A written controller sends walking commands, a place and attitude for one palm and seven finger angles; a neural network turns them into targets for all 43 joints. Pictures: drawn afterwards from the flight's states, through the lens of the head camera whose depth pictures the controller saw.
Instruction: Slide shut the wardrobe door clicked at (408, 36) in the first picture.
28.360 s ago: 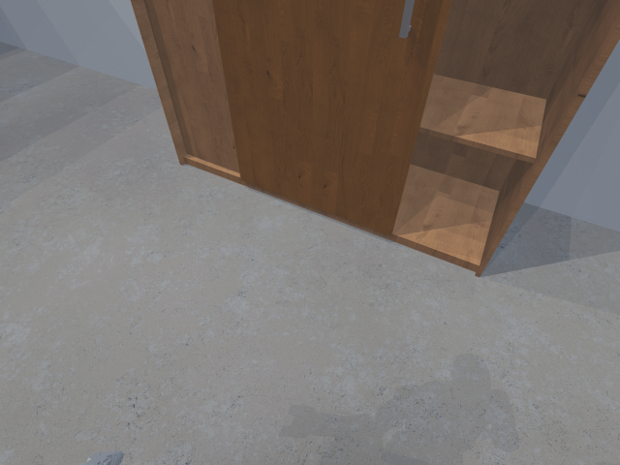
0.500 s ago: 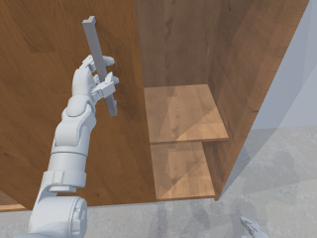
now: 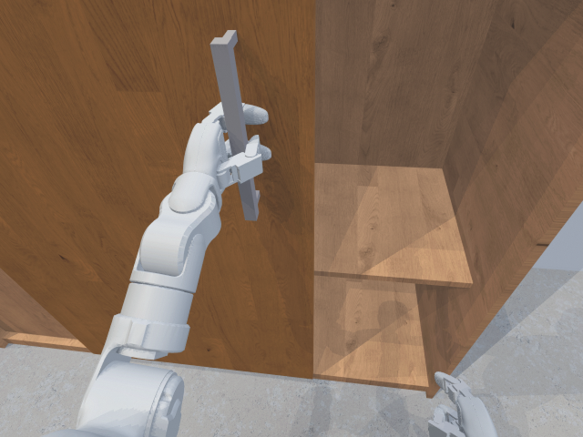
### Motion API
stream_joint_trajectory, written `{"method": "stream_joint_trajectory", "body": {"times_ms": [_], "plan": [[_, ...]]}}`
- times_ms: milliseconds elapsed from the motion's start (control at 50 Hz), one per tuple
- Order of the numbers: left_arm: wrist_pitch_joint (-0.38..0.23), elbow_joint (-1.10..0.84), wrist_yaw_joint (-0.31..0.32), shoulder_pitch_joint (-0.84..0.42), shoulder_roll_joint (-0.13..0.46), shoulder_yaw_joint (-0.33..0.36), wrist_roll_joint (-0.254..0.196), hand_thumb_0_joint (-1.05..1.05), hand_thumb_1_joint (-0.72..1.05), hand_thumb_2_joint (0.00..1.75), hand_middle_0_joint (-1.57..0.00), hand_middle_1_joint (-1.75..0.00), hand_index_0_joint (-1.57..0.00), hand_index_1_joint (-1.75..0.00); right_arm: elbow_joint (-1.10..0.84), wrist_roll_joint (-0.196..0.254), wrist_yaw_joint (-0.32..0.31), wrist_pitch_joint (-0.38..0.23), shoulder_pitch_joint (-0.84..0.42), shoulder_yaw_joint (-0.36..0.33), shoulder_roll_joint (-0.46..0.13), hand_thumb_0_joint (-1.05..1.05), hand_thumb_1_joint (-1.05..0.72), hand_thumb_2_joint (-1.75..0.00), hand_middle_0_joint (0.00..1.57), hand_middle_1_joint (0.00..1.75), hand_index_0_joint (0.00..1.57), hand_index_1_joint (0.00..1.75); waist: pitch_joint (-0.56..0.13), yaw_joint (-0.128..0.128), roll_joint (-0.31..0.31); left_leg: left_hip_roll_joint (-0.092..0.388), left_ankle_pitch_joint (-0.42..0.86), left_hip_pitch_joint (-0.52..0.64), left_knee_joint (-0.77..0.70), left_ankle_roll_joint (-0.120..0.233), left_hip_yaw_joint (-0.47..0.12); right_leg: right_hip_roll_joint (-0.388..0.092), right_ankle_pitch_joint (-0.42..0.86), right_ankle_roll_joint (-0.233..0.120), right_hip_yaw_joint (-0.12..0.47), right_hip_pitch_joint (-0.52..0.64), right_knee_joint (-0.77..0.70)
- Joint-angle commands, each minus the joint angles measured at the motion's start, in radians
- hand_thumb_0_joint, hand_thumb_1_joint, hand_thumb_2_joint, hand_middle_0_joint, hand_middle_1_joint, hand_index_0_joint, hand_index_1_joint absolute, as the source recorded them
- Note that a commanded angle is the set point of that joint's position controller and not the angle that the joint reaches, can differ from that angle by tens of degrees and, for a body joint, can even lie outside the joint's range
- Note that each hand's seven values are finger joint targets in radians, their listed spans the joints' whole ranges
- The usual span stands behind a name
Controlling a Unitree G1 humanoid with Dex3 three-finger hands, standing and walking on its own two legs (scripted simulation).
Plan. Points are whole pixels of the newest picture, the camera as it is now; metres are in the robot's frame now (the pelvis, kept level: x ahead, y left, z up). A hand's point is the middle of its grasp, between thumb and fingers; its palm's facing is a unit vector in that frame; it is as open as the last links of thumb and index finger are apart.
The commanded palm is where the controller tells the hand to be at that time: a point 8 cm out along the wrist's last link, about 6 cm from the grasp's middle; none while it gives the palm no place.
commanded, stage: step sideways, sliding the door along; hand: left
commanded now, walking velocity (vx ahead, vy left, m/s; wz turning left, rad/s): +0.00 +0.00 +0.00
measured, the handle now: (242, 138) +0.44 +0.10 +0.21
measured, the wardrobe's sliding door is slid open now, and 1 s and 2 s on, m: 0.37 0.33 0.02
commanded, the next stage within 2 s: none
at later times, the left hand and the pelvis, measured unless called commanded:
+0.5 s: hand (261, 169) +0.40 +0.07 +0.20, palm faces +0.10 -0.99 -0.13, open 6.0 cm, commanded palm +0.38 +0.07 +0.21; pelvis -0.03 -0.03 -0.02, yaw +0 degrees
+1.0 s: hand (297, 170) +0.40 +0.02 +0.19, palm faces +0.22 -0.97 -0.10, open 6.1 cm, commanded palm +0.37 +0.01 +0.20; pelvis -0.01 -0.14 -0.02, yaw +3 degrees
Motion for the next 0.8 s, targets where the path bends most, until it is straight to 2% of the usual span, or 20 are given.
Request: {"method": "stream_joint_trajectory", "body": {"times_ms": [0, 80, 100, 120, 140, 200, 260, 320, 360, 400, 420, 460, 480, 520, 540, 560, 580, 620, 700, 780], "plan": [[-0.134, -0.184, -0.027, -0.627, -0.027, -0.102, -0.010, 0.00, 0.90, 0.90, -0.45, -1.40, -0.45, -1.40, -0.122, 0.004, 0.000, -0.057, -0.092, -0.029, -0.075, 0.00, -0.90, -0.90, 0.20, 0.30, 0.20, 0.30, -0.282, -0.086, -0.082, -0.014, 0.567, 0.293, 0.059, 0.034, 0.006, 0.010, 0.681, 0.001, 0.027, -0.095, -0.001], [-0.164, -0.232, -0.033, -0.705, -0.050, -0.142, 0.004, 0.00, 0.90, 0.90, -0.45, -1.40, -0.45, -1.40, -0.134, -0.003, 0.011, -0.065, -0.081, -0.032, -0.072, 0.00, -0.90, -0.90, 0.20, 0.30, 0.20, 0.30, -0.372, -0.079, -0.057, -0.027, 0.687, 0.311, 0.099, 0.043, 0.009, 0.005, 0.819, 0.007, 0.027, -0.064, 0.046], [-0.343, -0.395, -0.038, -0.766, 0.253, -0.032, 0.061, 0.00, 0.90, 0.90, -0.45, -1.40, -0.45, -1.40, -0.176, -0.004, 0.000, -0.055, -0.040, -0.038, -0.102, 0.00, -0.90, -0.90, 0.20, 0.30, 0.20, 0.30, -0.323, -0.044, -0.069, 0.045, 0.679, 0.317, 0.143, 0.085, 0.022, -0.030, 0.799, 0.060, 0.073, -0.153, 0.060], [-0.413, -0.296, -0.044, -0.685, 0.215, -0.053, 0.078, 0.00, 0.90, 0.90, -0.45, -1.40, -0.45, -1.40, -0.152, -0.013, -0.004, -0.050, -0.030, -0.037, -0.080, 0.00, -0.90, -0.90, 0.20, 0.30, 0.20, 0.30, -0.314, -0.056, -0.089, 0.057, 0.646, 0.315, 0.141, 0.084, 0.005, -0.025, 0.738, 0.050, 0.063, -0.166, 0.085], [-0.450, -0.273, -0.064, -0.621, 0.090, -0.142, 0.073, 0.00, 0.90, 0.90, -0.45, -1.40, -0.45, -1.40, -0.156, -0.015, -0.003, -0.050, -0.041, -0.038, -0.075, 0.00, -0.90, -0.90, 0.20, 0.30, 0.20, 0.30, -0.328, -0.065, -0.091, 0.096, 0.710, 0.394, 0.137, 0.093, -0.030, 0.002, 0.666, 0.054, 0.034, -0.230, 0.166], [-0.496, -0.284, -0.072, -0.655, 0.042, -0.169, 0.056, 0.00, 0.90, 0.90, -0.45, -1.40, -0.45, -1.40, -0.176, -0.031, 0.015, -0.048, -0.049, -0.049, -0.057, 0.00, -0.90, -0.90, 0.20, 0.30, 0.20, 0.30, -0.331, -0.084, 0.114, 0.274, 0.960, 0.642, 0.089, 0.185, -0.197, 0.048, -0.101, 0.046, 0.079, -0.534, 0.460], [-0.514, -0.296, -0.055, -0.675, 0.100, -0.115, 0.059, 0.00, 0.90, 0.90, -0.45, -1.40, -0.45, -1.40, -0.196, -0.020, 0.015, -0.030, -0.084, -0.043, -0.053, 0.00, -0.90, -0.90, 0.20, 0.30, 0.20, 0.30, -0.270, -0.061, 0.130, 0.309, 0.747, 0.513, 0.093, 0.191, -0.185, -0.013, -0.172, 0.016, 0.099, -0.500, 0.387], [-0.545, -0.242, -0.050, -0.681, 0.131, -0.106, 0.066, 0.00, 0.90, 0.90, -0.45, -1.40, -0.45, -1.40, -0.191, 0.002, 0.004, -0.036, -0.100, -0.032, -0.062, 0.00, -0.90, -0.90, 0.20, 0.30, 0.20, 0.30, -0.246, -0.058, 0.108, 0.258, 0.498, 0.236, 0.114, 0.123, -0.063, 0.002, -0.001, 0.009, 0.023, -0.193, 0.160], [-0.551, -0.241, -0.061, -0.696, 0.094, -0.135, 0.073, 0.00, 0.90, 0.90, -0.45, -1.40, -0.45, -1.40, -0.196, 0.007, -0.008, -0.040, -0.134, -0.032, -0.064, 0.00, -0.90, -0.90, 0.20, 0.30, 0.20, 0.30, -0.224, -0.048, 0.002, 0.172, 0.199, -0.024, 0.231, 0.072, 0.029, -0.021, 0.177, -0.010, 0.054, 0.033, 0.050], [-0.552, -0.187, -0.056, -0.714, 0.128, -0.113, 0.090, 0.00, 0.90, 0.90, -0.45, -1.40, -0.45, -1.40, -0.169, 0.008, -0.019, -0.052, -0.112, -0.052, -0.037, 0.00, -0.90, -0.90, 0.20, 0.30, 0.20, 0.30, -0.159, -0.041, -0.428, -0.046, -0.271, -0.201, 0.528, 0.003, 0.059, -0.225, 0.115, -0.125, 0.425, 0.004, -0.183], [-0.561, -0.122, -0.044, -0.682, 0.154, -0.094, 0.061, 0.00, 0.90, 0.90, -0.45, -1.40, -0.45, -1.40, -0.135, 0.022, -0.024, -0.068, -0.086, -0.081, -0.059, 0.00, -0.90, -0.90, 0.20, 0.30, 0.20, 0.30, -0.162, -0.011, -0.455, -0.032, -0.339, -0.275, 0.699, 0.000, -0.030, -0.324, 0.188, -0.200, 0.544, 0.026, -0.214], [-0.608, -0.272, -0.054, -0.791, 0.045, -0.190, 0.093, 0.00, 0.90, 0.90, -0.45, -1.40, -0.45, -1.40, -0.117, 0.009, -0.026, -0.097, -0.093, -0.052, -0.028, 0.00, -0.90, -0.90, 0.20, 0.30, 0.20, 0.30, -0.212, -0.060, -0.187, 0.024, -0.291, -0.214, 0.533, 0.010, -0.055, -0.289, 0.581, -0.219, 0.375, 0.107, -0.038], [-0.626, -0.245, -0.053, -0.778, 0.033, -0.203, 0.102, 0.00, 0.90, 0.90, -0.45, -1.40, -0.45, -1.40, -0.111, 0.007, -0.025, -0.094, -0.092, -0.048, -0.013, 0.00, -0.90, -0.90, 0.20, 0.30, 0.20, 0.30, -0.245, -0.061, -0.171, 0.031, -0.250, -0.134, 0.335, 0.013, -0.010, -0.252, 0.725, -0.180, 0.267, 0.123, 0.025], [-0.641, -0.234, -0.042, -0.737, 0.044, -0.221, 0.094, 0.00, 0.90, 0.90, -0.45, -1.40, -0.45, -1.40, -0.106, 0.008, -0.029, -0.082, -0.078, -0.057, -0.028, 0.00, -0.90, -0.90, 0.20, 0.30, 0.20, 0.30, -0.297, -0.075, -0.106, 0.045, 0.156, 0.160, -0.062, -0.002, 0.050, -0.181, 0.715, -0.094, 0.127, 0.008, 0.183], [-0.642, -0.242, -0.048, -0.713, 0.009, -0.249, 0.087, 0.00, 0.90, 0.90, -0.45, -1.40, -0.45, -1.40, -0.128, 0.006, -0.015, -0.076, -0.073, -0.075, -0.074, 0.00, -0.90, -0.90, 0.20, 0.30, 0.20, 0.30, -0.319, -0.076, 0.062, 0.244, 0.475, 0.439, -0.071, 0.059, -0.142, -0.100, 0.432, -0.021, 0.055, -0.292, 0.338], [-0.640, -0.245, -0.056, -0.738, -0.031, -0.286, 0.076, 0.00, 0.90, 0.90, -0.45, -1.40, -0.45, -1.40, -0.153, 0.016, 0.012, -0.060, -0.080, -0.088, -0.081, 0.00, -0.90, -0.90, 0.20, 0.30, 0.20, 0.30, -0.334, -0.072, 0.217, 0.458, 0.708, 0.535, -0.028, 0.178, -0.389, -0.039, -0.107, 0.013, 0.099, -0.499, 0.505], [-0.633, -0.207, -0.068, -0.783, -0.041, -0.279, 0.090, 0.00, 0.90, 0.90, -0.45, -1.40, -0.45, -1.40, -0.163, 0.025, 0.040, -0.048, -0.089, -0.092, -0.075, 0.00, -0.90, -0.90, 0.20, 0.30, 0.20, 0.30, -0.284, -0.055, 0.100, 0.487, 0.596, 0.463, -0.028, 0.232, -0.391, -0.043, -0.161, -0.002, 0.183, -0.533, 0.644], [-0.648, -0.294, -0.073, -0.813, -0.027, -0.278, 0.084, 0.00, 0.90, 0.90, -0.45, -1.40, -0.45, -1.40, -0.154, 0.022, 0.045, -0.053, -0.098, -0.081, -0.045, 0.00, -0.90, -0.90, 0.20, 0.30, 0.20, 0.30, -0.251, -0.074, 0.031, 0.448, 0.756, 0.514, 0.035, 0.236, -0.336, -0.072, -0.133, 0.010, 0.168, -0.608, 0.658], [-0.638, -0.220, -0.087, -0.774, -0.099, -0.329, 0.108, 0.00, 0.90, 0.90, -0.45, -1.40, -0.45, -1.40, -0.162, 0.024, 0.060, -0.049, -0.087, -0.094, -0.076, 0.00, -0.90, -0.90, 0.20, 0.30, 0.20, 0.30, -0.247, -0.075, 0.145, 0.365, 0.702, 0.422, 0.056, 0.161, -0.123, -0.059, -0.053, 0.011, 0.065, -0.480, 0.479], [-0.642, -0.210, -0.094, -0.758, -0.086, -0.326, 0.102, 0.00, 0.90, 0.90, -0.45, -1.40, -0.45, -1.40, -0.186, 0.026, 0.053, -0.052, -0.094, -0.092, -0.081, 0.00, -0.90, -0.90, 0.20, 0.30, 0.20, 0.30, -0.240, -0.080, 0.222, 0.333, 0.724, 0.365, 0.067, 0.113, -0.030, -0.029, -0.028, 0.018, -0.005, -0.340, 0.343]]}}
